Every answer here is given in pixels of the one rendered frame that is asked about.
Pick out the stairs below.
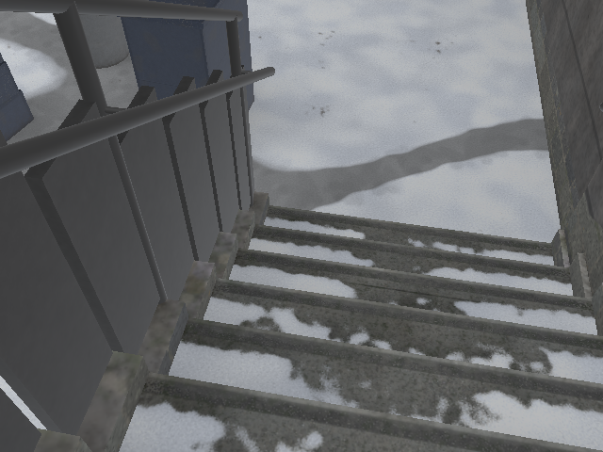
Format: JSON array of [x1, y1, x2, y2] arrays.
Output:
[[119, 205, 603, 452]]

